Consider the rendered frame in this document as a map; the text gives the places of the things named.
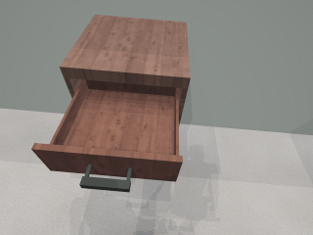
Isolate handle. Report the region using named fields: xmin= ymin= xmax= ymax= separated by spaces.
xmin=79 ymin=164 xmax=132 ymax=193

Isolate cabinet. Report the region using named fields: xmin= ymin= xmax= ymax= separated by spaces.
xmin=60 ymin=15 xmax=191 ymax=125

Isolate drawer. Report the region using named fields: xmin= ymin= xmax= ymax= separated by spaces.
xmin=31 ymin=79 xmax=183 ymax=182

